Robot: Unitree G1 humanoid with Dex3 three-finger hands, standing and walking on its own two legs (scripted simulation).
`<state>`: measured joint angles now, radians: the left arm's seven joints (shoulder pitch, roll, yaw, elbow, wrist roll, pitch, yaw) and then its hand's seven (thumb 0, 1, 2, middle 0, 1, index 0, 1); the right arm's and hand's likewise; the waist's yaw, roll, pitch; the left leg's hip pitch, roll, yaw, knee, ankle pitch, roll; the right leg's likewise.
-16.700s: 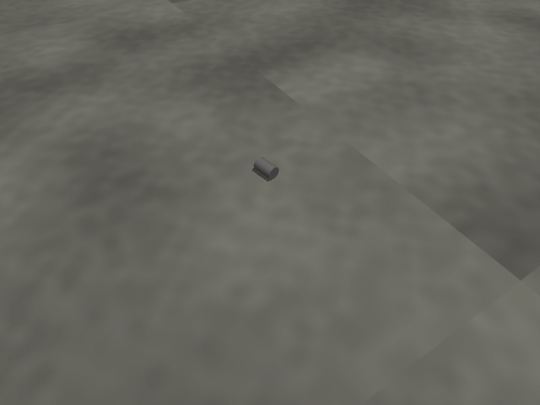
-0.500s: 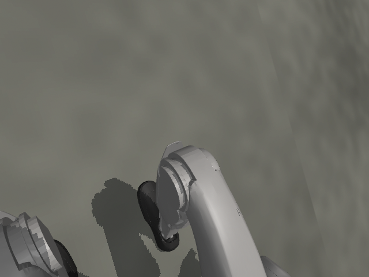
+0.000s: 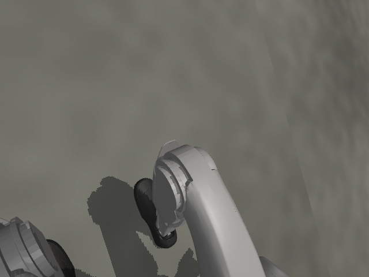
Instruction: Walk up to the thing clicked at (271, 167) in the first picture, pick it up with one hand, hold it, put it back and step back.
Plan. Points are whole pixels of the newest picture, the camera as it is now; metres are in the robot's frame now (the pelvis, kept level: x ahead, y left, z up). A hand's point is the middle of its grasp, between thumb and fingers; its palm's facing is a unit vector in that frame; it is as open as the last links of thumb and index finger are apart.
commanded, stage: close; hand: left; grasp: from above
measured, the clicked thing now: out of the picture +0.49 +0.33 -0.27
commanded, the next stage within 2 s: settle in 0.64 s
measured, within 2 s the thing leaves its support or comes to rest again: leaves its support in 1.06 s
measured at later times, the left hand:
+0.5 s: hand out of the picture +0.48 +0.32 -0.25, palm faces -0.42 -0.18 -0.89, open 10.4 cm
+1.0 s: hand out of the picture +0.48 +0.32 -0.25, palm faces -0.42 -0.19 -0.89, open 10.3 cm
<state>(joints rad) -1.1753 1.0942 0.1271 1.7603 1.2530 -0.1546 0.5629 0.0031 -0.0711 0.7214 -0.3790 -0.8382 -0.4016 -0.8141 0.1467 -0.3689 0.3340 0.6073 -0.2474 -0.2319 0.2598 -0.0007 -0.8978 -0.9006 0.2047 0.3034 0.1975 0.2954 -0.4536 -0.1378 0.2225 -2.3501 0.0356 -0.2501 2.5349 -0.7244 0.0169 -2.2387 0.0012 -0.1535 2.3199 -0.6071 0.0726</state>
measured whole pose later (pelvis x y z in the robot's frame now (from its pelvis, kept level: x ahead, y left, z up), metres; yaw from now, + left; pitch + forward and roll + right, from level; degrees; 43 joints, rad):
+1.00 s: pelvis +0.00 +0.00 +0.00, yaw +0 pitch +30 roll -15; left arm -1.15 1.07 0.17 1.68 1.26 -0.14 0.53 0.01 0.01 0.45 -0.63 -0.57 -0.67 -0.54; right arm 0.17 -0.37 0.31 0.60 -0.24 -0.22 0.25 0.00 -0.91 -0.90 0.21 0.30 0.20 0.30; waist -0.44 -0.13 0.21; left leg -2.35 0.03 -0.25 2.52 -0.72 0.01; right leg -2.25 0.00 -0.15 2.31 -0.61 0.07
